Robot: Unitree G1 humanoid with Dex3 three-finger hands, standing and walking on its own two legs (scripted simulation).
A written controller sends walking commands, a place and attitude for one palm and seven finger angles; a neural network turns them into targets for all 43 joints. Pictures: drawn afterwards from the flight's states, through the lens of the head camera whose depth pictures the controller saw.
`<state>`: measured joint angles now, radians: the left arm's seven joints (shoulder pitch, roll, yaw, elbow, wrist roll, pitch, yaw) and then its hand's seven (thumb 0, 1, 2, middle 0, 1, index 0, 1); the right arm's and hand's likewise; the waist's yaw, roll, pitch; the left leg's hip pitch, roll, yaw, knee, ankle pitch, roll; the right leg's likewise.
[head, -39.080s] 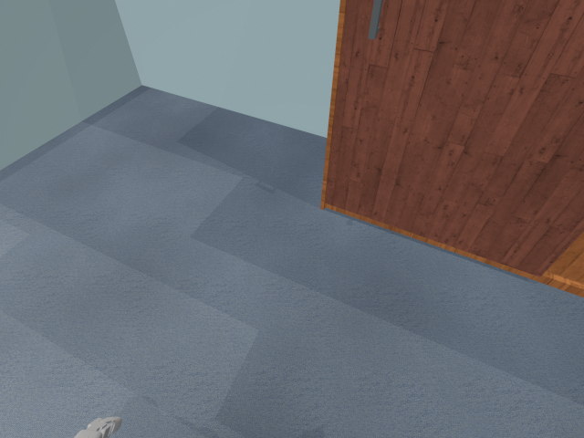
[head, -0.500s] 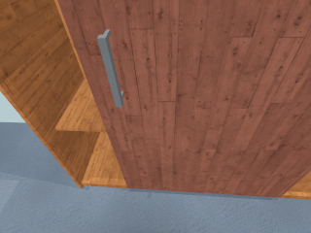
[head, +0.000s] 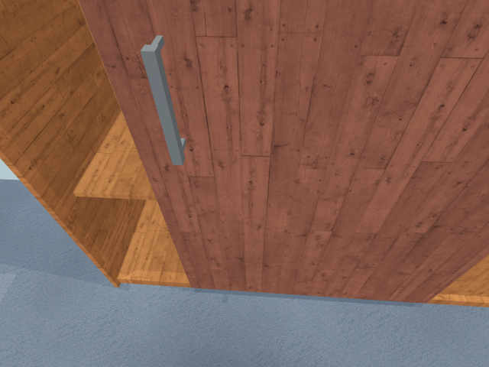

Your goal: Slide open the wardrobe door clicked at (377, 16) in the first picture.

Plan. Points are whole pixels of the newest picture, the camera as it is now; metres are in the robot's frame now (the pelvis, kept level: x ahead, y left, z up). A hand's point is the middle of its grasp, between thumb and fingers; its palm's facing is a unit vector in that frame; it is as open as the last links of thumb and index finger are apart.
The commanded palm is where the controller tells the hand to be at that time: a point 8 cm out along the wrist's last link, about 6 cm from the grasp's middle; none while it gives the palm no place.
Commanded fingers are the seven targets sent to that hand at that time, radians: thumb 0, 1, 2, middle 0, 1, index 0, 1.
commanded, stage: come to a stop and stand still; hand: left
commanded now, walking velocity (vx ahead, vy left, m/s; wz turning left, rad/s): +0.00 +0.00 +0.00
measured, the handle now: (169, 107) +0.49 +0.15 +0.18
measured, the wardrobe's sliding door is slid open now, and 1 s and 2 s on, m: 0.32 0.32 0.32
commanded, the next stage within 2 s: look again from close up in 0.12 s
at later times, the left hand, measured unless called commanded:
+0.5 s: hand out of the picture +0.05 +0.19 -0.17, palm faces +0.02 -0.97 -0.23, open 7.4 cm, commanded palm none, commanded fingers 0.00 0.90 0.90 -0.20 -0.30 -0.20 -0.30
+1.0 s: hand out of the picture +0.06 +0.20 -0.17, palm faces +0.02 -0.97 -0.23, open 7.4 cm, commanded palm none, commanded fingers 0.00 0.90 0.90 -0.20 -0.30 -0.20 -0.30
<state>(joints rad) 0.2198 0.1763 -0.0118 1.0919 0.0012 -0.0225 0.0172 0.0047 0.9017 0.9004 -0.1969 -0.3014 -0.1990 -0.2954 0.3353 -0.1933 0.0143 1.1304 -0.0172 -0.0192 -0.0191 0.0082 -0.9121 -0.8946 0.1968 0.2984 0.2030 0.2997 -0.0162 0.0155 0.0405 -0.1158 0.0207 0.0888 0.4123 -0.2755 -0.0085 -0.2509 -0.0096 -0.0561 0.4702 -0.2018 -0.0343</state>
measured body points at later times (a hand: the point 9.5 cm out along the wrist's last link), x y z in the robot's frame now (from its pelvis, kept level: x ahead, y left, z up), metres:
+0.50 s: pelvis +0.02 +0.00 +0.00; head +0.03 +0.00 +0.45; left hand +0.05 +0.24 -0.15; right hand +0.04 -0.23 -0.16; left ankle -0.03 +0.12 -0.74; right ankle +0.03 -0.10 -0.74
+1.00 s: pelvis +0.02 +0.01 +0.00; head +0.03 +0.00 +0.45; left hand +0.06 +0.25 -0.15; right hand +0.03 -0.23 -0.16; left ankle -0.03 +0.12 -0.74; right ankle +0.03 -0.10 -0.74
